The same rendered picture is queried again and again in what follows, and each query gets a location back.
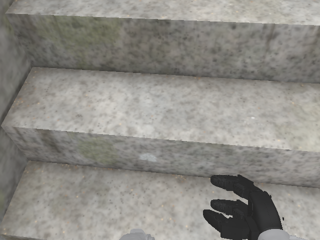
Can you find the right robot forearm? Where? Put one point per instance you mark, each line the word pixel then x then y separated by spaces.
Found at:
pixel 274 234

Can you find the left robot shin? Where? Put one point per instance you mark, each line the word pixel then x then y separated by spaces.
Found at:
pixel 137 230

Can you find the right robot hand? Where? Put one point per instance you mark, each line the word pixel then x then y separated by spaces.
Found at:
pixel 247 221

